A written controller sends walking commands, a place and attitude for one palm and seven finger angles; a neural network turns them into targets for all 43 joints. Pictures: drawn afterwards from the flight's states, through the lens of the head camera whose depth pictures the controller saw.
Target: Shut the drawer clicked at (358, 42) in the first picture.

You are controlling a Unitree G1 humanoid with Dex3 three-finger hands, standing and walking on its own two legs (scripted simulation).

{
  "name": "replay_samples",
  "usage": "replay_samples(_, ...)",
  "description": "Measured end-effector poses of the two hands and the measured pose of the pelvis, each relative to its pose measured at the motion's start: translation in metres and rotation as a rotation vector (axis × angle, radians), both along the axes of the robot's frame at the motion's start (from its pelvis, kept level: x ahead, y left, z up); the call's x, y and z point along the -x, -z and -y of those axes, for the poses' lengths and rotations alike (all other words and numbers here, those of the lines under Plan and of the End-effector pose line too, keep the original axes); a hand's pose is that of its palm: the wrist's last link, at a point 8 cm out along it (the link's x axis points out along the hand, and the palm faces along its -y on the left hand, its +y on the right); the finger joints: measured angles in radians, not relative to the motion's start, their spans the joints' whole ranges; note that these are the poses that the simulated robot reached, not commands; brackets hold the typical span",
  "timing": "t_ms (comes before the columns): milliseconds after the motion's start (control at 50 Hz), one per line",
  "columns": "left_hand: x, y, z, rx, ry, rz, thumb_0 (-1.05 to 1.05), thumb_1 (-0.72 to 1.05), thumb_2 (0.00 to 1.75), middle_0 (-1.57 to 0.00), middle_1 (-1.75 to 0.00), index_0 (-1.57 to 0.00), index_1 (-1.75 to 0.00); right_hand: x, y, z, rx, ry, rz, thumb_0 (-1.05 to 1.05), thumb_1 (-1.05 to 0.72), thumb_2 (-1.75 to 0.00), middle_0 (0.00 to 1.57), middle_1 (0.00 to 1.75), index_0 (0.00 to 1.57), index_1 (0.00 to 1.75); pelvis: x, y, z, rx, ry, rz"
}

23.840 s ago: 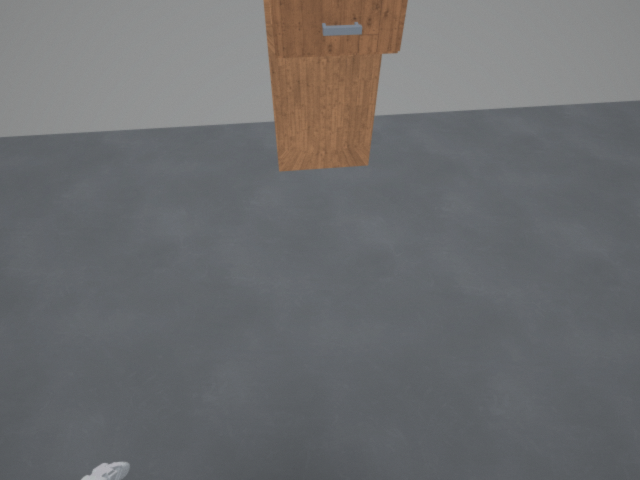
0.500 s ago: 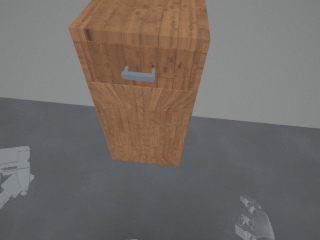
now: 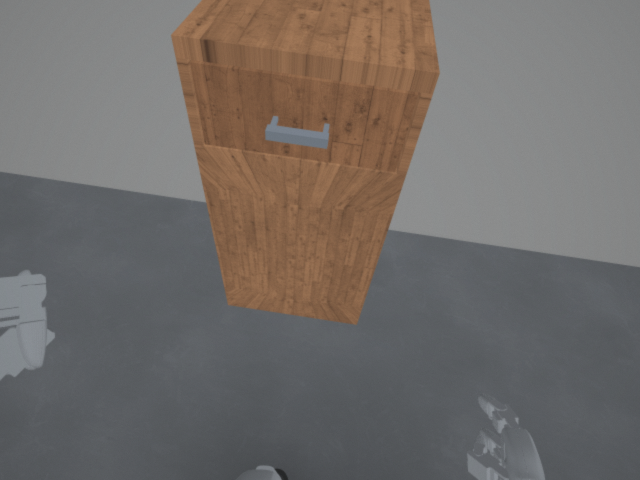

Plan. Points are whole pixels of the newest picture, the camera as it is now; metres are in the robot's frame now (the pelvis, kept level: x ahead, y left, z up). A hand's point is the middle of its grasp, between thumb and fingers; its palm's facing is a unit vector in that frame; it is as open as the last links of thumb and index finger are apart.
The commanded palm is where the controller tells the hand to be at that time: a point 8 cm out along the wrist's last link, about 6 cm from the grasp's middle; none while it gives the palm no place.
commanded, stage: step back with the hand held close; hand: left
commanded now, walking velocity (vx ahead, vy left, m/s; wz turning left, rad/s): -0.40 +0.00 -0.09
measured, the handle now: (298, 130) +0.70 +0.07 +0.03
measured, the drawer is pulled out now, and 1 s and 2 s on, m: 0.00 0.00 0.00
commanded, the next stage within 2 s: stop stepping back and stand still in 0.20 s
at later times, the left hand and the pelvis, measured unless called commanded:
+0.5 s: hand (11, 442) +0.13 +0.23 +0.16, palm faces +0.25 -0.87 -0.43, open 3.2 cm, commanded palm +0.08 +0.28 +0.19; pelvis -0.07 +0.01 -0.01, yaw -4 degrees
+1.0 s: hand out of the picture +0.09 +0.30 +0.16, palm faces +0.36 -0.86 -0.36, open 3.2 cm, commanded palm +0.03 +0.34 +0.19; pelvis -0.12 +0.07 +0.01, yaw -4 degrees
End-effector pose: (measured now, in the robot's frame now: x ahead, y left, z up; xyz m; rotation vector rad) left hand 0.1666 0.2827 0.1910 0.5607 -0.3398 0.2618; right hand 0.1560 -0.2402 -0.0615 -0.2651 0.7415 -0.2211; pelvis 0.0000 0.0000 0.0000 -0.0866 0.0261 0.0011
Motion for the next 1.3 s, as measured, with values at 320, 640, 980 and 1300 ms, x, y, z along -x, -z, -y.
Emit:
replay_samples(320, 0.045, -0.008, 0.040, 0.002, 0.206, 0.001, 0.01, 0.89, 0.90, -1.41, -1.60, -1.41, -1.60, 0.078, 0.010, 0.004, -0.052, 0.029, -0.010, 0.01, -0.90, -0.90, 0.21, 0.31, 0.21, 0.30, 0.063, 0.001, 0.009, -0.018, 0.093, -0.007)
replay_samples(640, 0.080, 0.011, -0.013, 0.104, 0.061, 0.042, 0.01, 0.89, 0.90, -1.41, -1.60, -1.41, -1.60, 0.131, 0.006, -0.001, 0.057, 0.096, 0.001, 0.02, -0.91, -0.90, 0.20, 0.30, 0.20, 0.30, 0.078, 0.008, -0.024, 0.000, 0.057, 0.086)
replay_samples(980, 0.111, 0.019, -0.065, 0.158, -0.063, -0.031, 0.01, 0.89, 0.90, -1.41, -1.60, -1.41, -1.60, 0.122, -0.005, -0.087, -0.051, -0.052, 0.053, 0.02, -0.90, -0.90, 0.21, 0.30, 0.21, 0.30, 0.120, -0.006, -0.064, -0.052, 0.060, 0.055)
replay_samples(1300, 0.128, 0.009, -0.068, 0.054, -0.020, -0.125, 0.01, 0.89, 0.90, -1.41, -1.60, -1.41, -1.60, 0.155, 0.016, -0.072, -0.054, 0.041, -0.047, 0.02, -0.90, -0.90, 0.21, 0.31, 0.21, 0.30, 0.124, -0.004, -0.077, -0.035, 0.061, 0.039)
